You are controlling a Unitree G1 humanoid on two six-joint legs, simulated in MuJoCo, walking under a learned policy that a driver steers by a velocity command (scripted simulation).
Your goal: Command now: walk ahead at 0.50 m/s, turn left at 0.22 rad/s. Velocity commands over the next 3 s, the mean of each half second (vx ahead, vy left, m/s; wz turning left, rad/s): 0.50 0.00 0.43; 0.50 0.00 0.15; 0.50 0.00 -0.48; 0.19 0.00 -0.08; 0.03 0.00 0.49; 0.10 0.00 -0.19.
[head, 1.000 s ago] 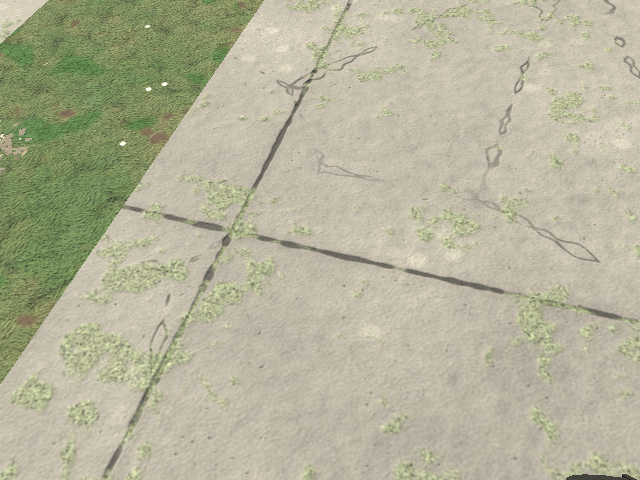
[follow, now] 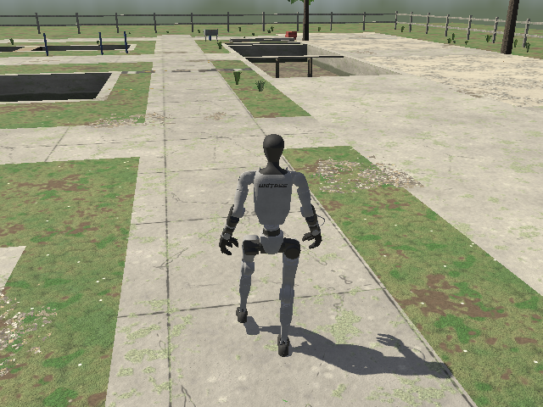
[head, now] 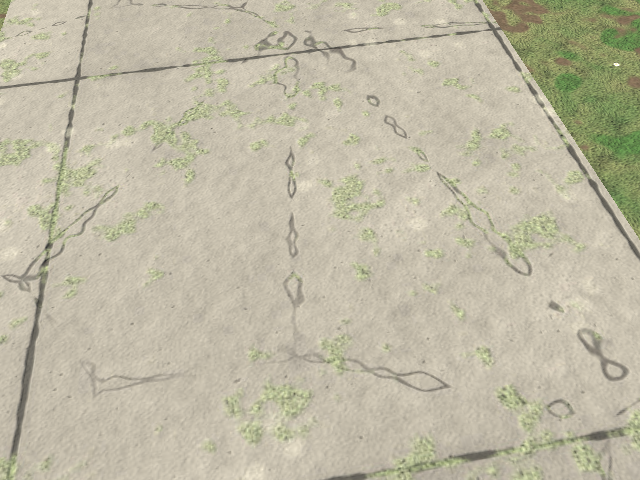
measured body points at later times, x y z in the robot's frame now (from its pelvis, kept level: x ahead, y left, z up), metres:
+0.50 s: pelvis +0.30 +0.08 +0.00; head +0.33 +0.10 +0.45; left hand +0.41 +0.38 -0.09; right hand +0.44 -0.18 -0.11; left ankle +0.27 +0.14 -0.75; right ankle +0.48 -0.08 -0.68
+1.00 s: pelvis +0.58 +0.11 +0.00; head +0.61 +0.11 +0.45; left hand +0.49 +0.37 -0.12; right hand +0.86 -0.04 -0.09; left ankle +0.64 +0.30 -0.70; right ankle +0.58 +0.00 -0.75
